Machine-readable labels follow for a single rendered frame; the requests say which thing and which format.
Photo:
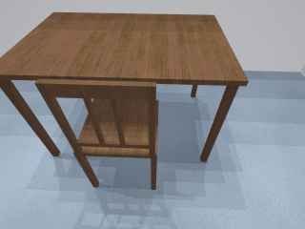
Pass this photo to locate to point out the table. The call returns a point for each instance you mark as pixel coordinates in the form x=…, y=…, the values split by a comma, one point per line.
x=175, y=49

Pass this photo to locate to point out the chair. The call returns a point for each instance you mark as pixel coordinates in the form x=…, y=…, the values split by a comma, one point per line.
x=122, y=119

